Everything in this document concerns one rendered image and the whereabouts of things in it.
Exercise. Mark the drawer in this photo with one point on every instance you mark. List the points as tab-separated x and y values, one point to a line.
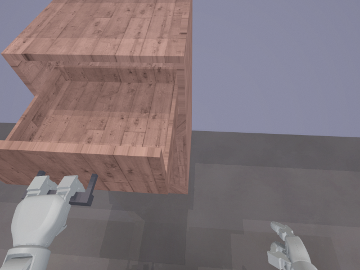
118	122

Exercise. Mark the left robot forearm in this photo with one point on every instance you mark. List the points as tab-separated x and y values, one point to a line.
26	257

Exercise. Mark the handle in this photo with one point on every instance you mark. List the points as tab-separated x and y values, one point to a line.
80	198

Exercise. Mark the cabinet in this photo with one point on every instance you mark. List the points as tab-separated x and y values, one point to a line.
138	33

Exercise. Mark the left robot hand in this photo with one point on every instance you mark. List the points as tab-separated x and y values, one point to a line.
39	217

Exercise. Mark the right robot hand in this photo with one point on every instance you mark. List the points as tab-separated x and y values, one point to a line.
283	256

